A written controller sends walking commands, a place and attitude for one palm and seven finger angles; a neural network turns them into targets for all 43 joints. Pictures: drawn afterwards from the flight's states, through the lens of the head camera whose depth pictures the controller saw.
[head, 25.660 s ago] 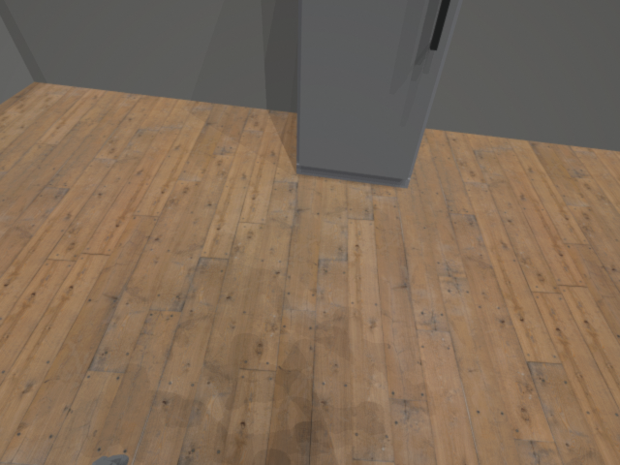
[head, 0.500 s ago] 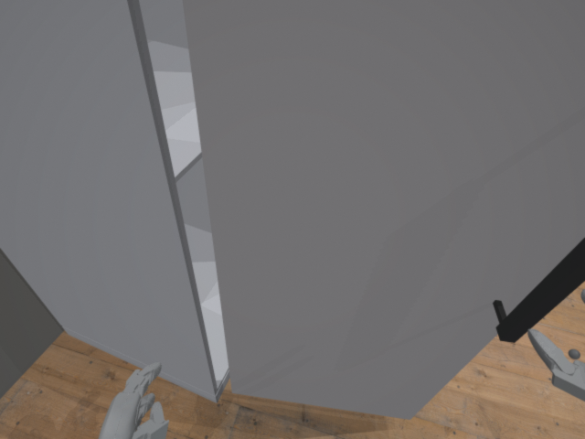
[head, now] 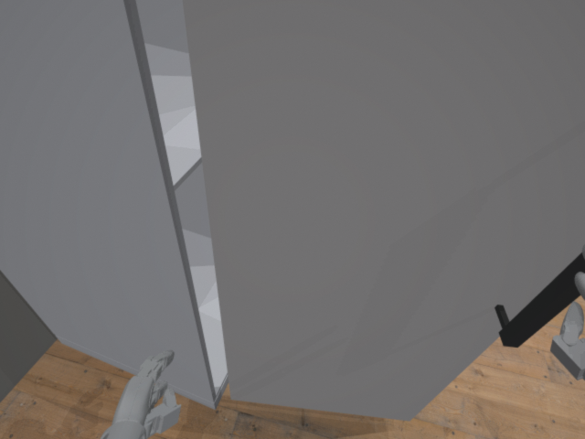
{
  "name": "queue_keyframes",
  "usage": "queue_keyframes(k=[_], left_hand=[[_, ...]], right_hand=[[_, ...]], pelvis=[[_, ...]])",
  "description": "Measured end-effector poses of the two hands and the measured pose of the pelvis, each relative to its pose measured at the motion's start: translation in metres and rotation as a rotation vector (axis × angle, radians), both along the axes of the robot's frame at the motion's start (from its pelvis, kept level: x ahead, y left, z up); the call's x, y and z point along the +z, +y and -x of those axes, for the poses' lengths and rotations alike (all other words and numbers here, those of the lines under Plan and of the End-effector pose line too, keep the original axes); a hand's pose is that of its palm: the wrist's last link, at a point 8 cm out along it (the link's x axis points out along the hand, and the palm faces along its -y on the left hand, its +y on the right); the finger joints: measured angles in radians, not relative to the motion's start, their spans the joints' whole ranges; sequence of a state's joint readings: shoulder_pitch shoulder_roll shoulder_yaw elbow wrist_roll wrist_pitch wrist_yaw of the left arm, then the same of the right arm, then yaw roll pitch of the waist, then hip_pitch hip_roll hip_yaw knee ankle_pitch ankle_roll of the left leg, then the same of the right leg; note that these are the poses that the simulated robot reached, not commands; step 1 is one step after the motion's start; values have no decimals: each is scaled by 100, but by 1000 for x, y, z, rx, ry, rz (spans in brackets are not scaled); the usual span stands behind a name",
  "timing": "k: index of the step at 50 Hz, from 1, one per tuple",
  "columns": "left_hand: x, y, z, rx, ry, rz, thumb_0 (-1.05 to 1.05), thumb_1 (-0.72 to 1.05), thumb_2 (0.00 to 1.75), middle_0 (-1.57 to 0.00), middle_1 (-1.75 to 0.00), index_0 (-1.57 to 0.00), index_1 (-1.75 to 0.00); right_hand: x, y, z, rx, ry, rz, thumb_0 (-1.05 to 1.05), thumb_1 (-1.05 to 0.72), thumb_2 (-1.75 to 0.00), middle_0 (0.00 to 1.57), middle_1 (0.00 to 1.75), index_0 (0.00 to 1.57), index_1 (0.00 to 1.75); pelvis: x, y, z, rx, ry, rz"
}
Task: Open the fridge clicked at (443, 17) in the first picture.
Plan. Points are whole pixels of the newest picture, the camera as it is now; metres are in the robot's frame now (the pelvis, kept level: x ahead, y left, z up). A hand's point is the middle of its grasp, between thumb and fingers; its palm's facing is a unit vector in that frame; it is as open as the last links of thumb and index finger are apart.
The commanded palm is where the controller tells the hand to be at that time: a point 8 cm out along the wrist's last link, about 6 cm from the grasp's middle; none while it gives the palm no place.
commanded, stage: draw the hand back to the body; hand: right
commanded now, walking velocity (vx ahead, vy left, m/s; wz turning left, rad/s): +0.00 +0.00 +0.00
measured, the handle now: out of the picture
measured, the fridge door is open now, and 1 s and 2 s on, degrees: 75 75 75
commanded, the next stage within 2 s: step back with the hand held close in 0.04 s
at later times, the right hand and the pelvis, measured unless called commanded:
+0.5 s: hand out of the picture +0.16 -0.29 +0.15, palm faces +0.32 +0.82 -0.48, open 7.4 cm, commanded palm +0.10 -0.33 +0.18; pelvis -0.04 -0.03 +0.00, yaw +0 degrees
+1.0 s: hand out of the picture +0.08 -0.32 +0.16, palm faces +0.45 +0.77 -0.44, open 7.4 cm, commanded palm +0.01 -0.35 +0.18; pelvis -0.11 -0.05 -0.01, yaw -3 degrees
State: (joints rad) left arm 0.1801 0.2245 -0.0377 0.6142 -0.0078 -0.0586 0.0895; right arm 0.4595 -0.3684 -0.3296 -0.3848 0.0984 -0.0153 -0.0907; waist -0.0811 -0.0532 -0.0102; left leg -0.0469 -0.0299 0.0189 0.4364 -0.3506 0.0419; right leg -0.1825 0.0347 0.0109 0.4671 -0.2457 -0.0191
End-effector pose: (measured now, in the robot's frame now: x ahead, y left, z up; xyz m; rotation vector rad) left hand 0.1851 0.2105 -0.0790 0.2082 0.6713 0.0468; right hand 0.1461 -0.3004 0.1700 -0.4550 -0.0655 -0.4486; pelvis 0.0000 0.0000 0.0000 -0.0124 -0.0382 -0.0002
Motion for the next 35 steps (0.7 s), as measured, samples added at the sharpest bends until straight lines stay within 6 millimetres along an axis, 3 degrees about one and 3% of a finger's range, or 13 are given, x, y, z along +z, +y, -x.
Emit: queue_keyframes(k=[14,21,35], left_hand=[[3,7,23,21,49,-38,2,90,90,-20,-30,-20,-30],[8,8,49,90,104,-73,2,90,90,-20,-30,-20,-30],[5,-32,92,77,77,-79,2,90,90,-20,-30,-20,-30]], right_hand=[[13,-8,6,23,-67,58,2,-89,-90,21,31,21,30],[-2,-15,16,95,5,60,2,-89,-90,21,31,21,30],[16,-60,60,78,-88,169,2,-89,-90,21,31,22,30]], pelvis=[[1,-3,18,-17,5,-29],[2,-20,34,1,42,-35],[-4,-51,74,-22,62,-44]])
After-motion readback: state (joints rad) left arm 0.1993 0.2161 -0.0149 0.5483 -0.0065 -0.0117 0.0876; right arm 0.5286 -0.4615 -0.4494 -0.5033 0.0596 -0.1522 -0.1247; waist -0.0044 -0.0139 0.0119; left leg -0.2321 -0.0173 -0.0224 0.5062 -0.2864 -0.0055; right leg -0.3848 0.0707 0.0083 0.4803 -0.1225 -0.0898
